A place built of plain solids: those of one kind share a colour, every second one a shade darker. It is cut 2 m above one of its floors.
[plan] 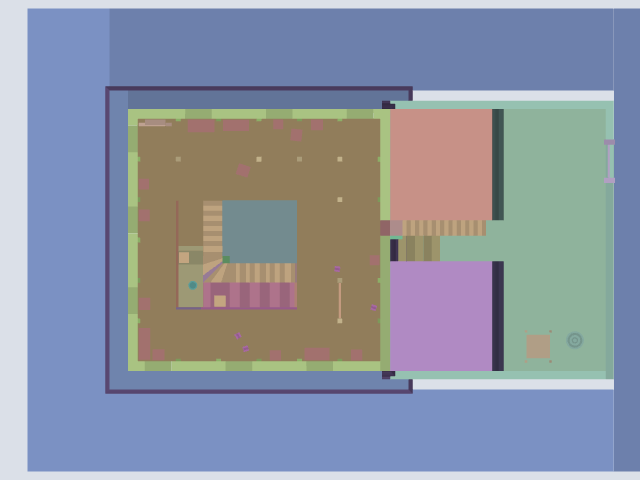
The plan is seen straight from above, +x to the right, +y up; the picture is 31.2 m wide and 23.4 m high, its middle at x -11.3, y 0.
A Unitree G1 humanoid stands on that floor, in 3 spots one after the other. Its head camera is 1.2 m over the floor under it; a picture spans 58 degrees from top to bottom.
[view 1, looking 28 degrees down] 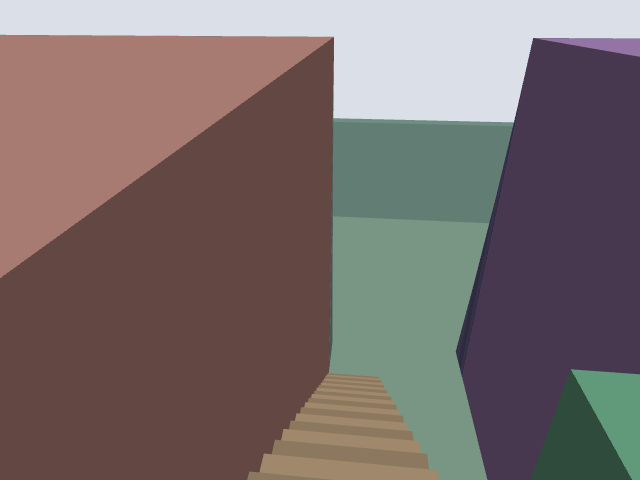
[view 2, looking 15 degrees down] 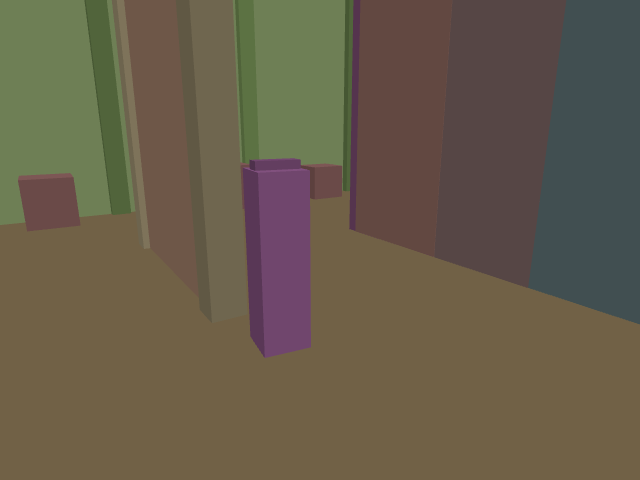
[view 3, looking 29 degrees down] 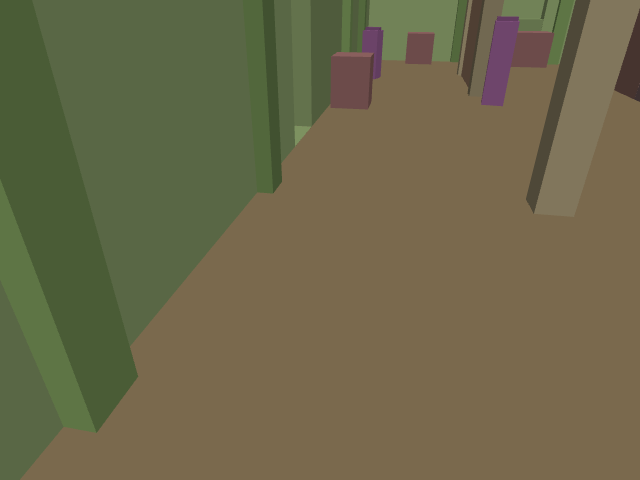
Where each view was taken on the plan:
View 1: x -7.88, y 0.58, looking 6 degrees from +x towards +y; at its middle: wall_court_mass_left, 4.08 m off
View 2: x -9.43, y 0.58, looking -123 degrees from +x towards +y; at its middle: floor_storey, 4.64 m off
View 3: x -9.35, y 4.81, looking -79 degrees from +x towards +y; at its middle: floor_storey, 2.48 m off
